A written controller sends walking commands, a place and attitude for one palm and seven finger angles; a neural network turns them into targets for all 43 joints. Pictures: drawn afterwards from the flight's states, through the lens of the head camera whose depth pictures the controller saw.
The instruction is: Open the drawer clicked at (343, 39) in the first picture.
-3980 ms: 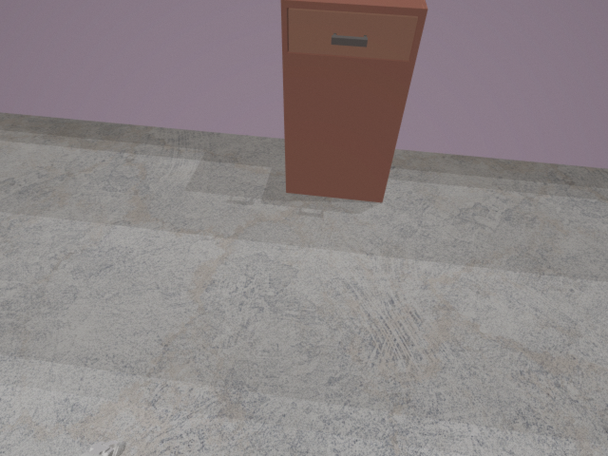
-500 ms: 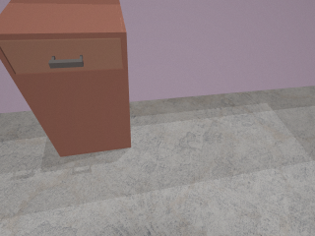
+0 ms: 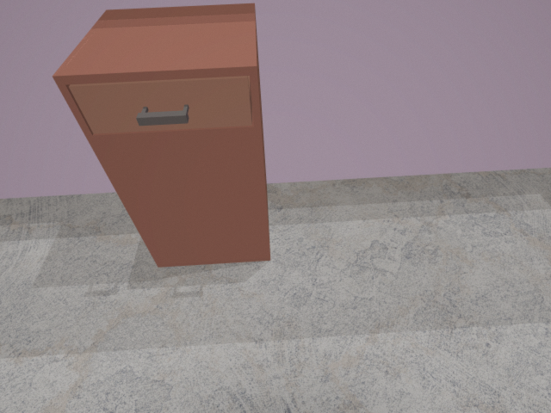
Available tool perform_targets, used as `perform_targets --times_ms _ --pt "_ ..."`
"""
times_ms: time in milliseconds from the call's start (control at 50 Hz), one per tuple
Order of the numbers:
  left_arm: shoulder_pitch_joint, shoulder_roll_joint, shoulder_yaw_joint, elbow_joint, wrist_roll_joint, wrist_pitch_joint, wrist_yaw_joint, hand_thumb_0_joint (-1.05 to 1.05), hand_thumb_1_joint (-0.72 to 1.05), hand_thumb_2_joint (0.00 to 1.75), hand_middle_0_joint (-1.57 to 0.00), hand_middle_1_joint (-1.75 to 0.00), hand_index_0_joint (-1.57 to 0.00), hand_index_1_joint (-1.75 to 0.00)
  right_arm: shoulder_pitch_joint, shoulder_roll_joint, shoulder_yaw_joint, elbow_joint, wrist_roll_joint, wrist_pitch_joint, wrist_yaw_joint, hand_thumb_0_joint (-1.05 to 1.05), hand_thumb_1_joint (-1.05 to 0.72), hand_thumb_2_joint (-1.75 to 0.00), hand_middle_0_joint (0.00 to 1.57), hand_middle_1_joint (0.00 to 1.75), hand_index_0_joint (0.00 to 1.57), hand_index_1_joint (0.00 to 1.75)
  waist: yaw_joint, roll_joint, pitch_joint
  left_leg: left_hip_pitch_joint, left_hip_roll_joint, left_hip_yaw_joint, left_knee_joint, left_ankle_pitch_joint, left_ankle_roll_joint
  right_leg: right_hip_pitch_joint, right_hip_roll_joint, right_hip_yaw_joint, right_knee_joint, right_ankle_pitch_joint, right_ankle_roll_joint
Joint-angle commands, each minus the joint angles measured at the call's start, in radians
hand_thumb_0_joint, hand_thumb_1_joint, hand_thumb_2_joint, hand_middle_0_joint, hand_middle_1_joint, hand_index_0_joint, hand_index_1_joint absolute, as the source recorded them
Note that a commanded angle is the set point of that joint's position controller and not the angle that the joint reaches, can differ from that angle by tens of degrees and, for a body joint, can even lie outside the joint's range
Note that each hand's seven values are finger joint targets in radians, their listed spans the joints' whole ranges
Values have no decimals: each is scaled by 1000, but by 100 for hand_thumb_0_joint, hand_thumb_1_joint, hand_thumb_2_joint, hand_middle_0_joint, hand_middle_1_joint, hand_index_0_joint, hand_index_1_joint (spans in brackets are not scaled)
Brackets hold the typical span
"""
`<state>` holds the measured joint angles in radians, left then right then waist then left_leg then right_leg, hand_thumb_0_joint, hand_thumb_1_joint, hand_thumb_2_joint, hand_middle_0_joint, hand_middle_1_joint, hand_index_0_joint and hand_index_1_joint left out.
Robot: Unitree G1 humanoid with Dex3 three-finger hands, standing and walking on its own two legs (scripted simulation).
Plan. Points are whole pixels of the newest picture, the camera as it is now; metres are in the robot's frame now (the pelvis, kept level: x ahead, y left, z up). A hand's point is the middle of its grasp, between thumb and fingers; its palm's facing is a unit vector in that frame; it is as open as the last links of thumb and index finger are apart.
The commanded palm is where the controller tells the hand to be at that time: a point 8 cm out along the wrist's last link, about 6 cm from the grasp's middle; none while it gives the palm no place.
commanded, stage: take the last steps up to it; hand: left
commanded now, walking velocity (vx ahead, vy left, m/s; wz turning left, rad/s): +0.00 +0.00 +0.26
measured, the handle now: (164, 113) +0.78 +0.33 +0.01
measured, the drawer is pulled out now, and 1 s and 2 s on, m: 0.00 0.00 0.00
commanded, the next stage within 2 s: come to a stop and stand still in 1.02 s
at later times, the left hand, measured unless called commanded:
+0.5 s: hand out of the picture -0.10 +0.21 -0.17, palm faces +0.27 -0.95 -0.16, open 7.4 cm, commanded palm none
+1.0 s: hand (151, 326) +0.30 +0.27 -0.17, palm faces +0.10 -0.98 -0.17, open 7.4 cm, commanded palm none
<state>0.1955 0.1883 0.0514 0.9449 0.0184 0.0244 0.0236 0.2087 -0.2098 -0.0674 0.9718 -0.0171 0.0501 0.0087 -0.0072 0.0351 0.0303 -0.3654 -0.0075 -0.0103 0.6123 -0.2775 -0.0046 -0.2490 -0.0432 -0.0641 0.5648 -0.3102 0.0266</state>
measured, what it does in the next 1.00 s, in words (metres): walks ahead: left foot, then right foot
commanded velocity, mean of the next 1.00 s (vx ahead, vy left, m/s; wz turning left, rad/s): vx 0.26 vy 0.02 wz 0.02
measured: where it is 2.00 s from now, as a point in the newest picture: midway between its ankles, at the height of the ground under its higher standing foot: outside the picture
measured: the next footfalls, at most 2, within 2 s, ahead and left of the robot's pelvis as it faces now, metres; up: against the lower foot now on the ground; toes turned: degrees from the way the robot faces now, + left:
left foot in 0.46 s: +0.03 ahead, +0.16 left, +0.00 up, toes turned +15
right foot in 1.00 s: +0.34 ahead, +0.02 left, +0.00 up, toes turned +1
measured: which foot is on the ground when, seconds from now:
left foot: up 0.00-0.44, down 0.46-1.00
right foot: down 0.00-0.48, up 0.50-0.98, down 1.00-1.00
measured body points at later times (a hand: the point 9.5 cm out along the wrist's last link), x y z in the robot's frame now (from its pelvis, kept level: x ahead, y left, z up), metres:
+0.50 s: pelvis +0.02 +0.05 +0.00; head +0.03 +0.08 +0.45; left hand -0.11 +0.26 -0.16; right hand +0.15 -0.17 -0.13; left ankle -0.01 +0.15 -0.73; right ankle +0.00 -0.11 -0.72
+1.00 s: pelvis +0.20 +0.09 -0.01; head +0.22 +0.09 +0.44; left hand +0.30 +0.32 -0.15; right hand +0.08 -0.12 -0.16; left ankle +0.00 +0.15 -0.72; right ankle +0.30 +0.02 -0.73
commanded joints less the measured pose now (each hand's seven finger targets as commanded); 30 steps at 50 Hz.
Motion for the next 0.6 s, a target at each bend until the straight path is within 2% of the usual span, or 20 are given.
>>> perform_targets --times_ms 0,20,40,60,80,180,240,300,340,360,380,400,420,440,460,480,500,520,540,580 --pt "38 206 42 -70 8 -22 24 0 90 90 -20 -30 -20 -30 -42 -91 -38 -99 -4 4 -3 0 -90 -90 20 30 20 30 14 -235 20 -175 18 -59 461 -217 -11 -59 -376 315 -373 -1 -164" --pt "5 191 39 -74 6 -24 21 0 90 90 -20 -30 -20 -30 -33 -87 -37 -73 -6 9 0 0 -90 -90 20 30 20 30 1 -229 43 -175 28 -44 524 -171 -17 -69 -323 269 -353 23 -143" --pt "-12 166 28 -76 4 -28 17 0 90 90 -20 -30 -20 -30 -5 -87 -37 -52 -6 9 3 0 -90 -90 20 30 20 30 -16 -205 54 -179 34 -32 562 -111 -27 -54 -274 187 -324 88 -125" --pt "-1 146 23 -71 3 -32 14 0 90 90 -20 -30 -20 -30 15 -78 -34 -40 -6 7 3 0 -90 -90 20 30 20 30 -16 -194 55 -172 36 -19 566 -80 -34 -44 -255 138 -309 133 -118" --pt "28 142 21 -61 3 -38 12 0 90 90 -20 -30 -20 -30 26 -72 -30 -31 -6 5 4 0 -90 -90 20 30 20 30 -8 -186 33 -173 37 -9 553 -59 -42 -2 -247 124 -313 111 -112" --pt "187 147 25 10 7 -58 6 0 90 90 -20 -30 -20 -30 -67 -67 -21 -47 -14 -10 16 0 -90 -90 20 30 20 30 66 -178 51 -233 78 26 403 -58 -55 141 -299 185 -380 -83 -127" --pt "229 160 29 38 13 -67 1 0 90 90 -20 -30 -20 -30 -100 -61 -16 -57 -12 -19 23 0 -90 -90 20 30 20 30 82 -174 68 -223 94 42 306 -84 -45 153 -329 211 -414 -174 -146" --pt "260 166 30 69 20 -72 -3 0 90 90 -20 -30 -20 -30 -118 -44 -8 -61 -6 -33 28 0 -90 -90 20 30 20 30 93 -199 49 -168 83 71 178 -136 -29 183 -333 198 -407 -141 -159" --pt "252 175 33 81 21 -71 -6 0 90 90 -20 -30 -20 -30 -100 -31 2 -56 -2 -44 27 0 -90 -90 20 30 20 30 84 -206 27 -87 71 90 82 -152 -14 163 -329 170 -383 -90 -162" --pt "240 178 33 87 21 -69 -6 0 90 90 -20 -30 -20 -30 -71 -26 4 -47 0 -50 26 0 -90 -90 20 30 20 30 68 -201 20 -12 62 107 17 -139 -8 126 -316 140 -361 -80 -154" --pt "223 176 33 92 16 -65 -8 0 90 90 -20 -30 -20 -30 -24 -19 8 -30 0 -56 23 0 -90 -90 20 30 20 30 47 -197 6 84 41 136 -74 -89 -5 84 -280 93 -325 -82 -133" --pt "201 167 33 97 10 -62 -10 0 90 90 -20 -30 -20 -30 38 -27 8 -4 1 -64 18 0 -90 -90 20 30 20 30 13 -149 -7 235 27 166 -184 -22 -6 -1 -242 45 -267 -111 -101" --pt "190 138 23 96 4 -57 -14 0 90 90 -20 -30 -20 -30 119 -67 2 25 3 -72 6 0 -90 -90 20 30 20 30 -20 -40 -40 397 54 126 -240 -26 0 -108 -190 -18 -158 -124 -62" --pt "178 80 10 76 -1 -53 -21 0 90 90 -20 -30 -20 -30 211 -148 -19 49 -4 -79 -5 0 -90 -90 20 30 20 30 -67 203 -58 519 250 -154 -318 -152 67 -290 -90 -111 78 -168 -9" --pt "108 44 -2 39 7 -54 -22 0 90 90 -20 -30 -20 -30 294 -219 -33 66 -6 -75 -13 0 -90 -90 20 30 20 30 -103 308 0 494 402 -339 -440 -211 150 -432 -28 -120 301 -279 6" --pt "58 56 1 21 11 -54 -22 0 90 90 -20 -30 -20 -30 287 -215 -28 67 -8 -71 -19 0 -90 -90 20 30 20 30 -99 191 65 419 435 -340 -457 -218 192 -472 -61 -42 419 -260 -15" --pt "49 63 4 40 17 -47 -22 0 90 90 -20 -30 -20 -30 240 -164 -15 65 -7 -76 -24 0 -90 -90 20 30 20 30 -78 191 91 339 394 -309 -472 -226 179 -461 -88 -2 497 -200 -22" --pt "49 60 7 59 17 -47 -28 0 90 90 -20 -30 -20 -30 193 -119 -1 59 -6 -83 -29 0 -90 -90 20 30 20 30 -58 131 142 298 359 -252 -468 -157 168 -461 -102 13 537 -120 -24" --pt "74 50 8 77 15 -48 -35 0 90 90 -20 -30 -20 -30 159 -90 11 52 -3 -90 -29 0 -90 -90 20 30 20 30 -32 90 160 268 325 -178 -471 -57 152 -437 -111 22 552 -44 -21" --pt "118 32 4 98 12 -48 -39 0 90 90 -20 -30 -20 -30 170 -68 19 59 1 -111 -34 0 -90 -90 20 30 20 30 -4 52 117 312 275 -83 -447 236 143 -409 -96 7 556 31 -6"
